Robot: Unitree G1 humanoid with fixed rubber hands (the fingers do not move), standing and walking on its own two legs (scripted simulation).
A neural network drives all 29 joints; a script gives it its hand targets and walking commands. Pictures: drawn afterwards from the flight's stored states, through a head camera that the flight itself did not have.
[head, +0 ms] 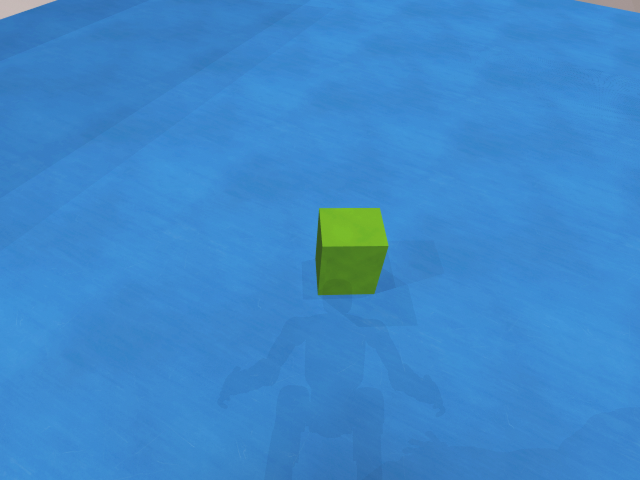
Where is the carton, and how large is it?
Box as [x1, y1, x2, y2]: [315, 208, 388, 294]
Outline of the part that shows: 319,208 315,257 318,294 374,293 388,245 379,208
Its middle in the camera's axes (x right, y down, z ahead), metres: +0.10 +0.03 +1.41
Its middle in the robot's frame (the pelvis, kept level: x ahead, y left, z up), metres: +0.97 -0.08 -0.61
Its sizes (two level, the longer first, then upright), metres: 0.216 0.176 0.285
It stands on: the floor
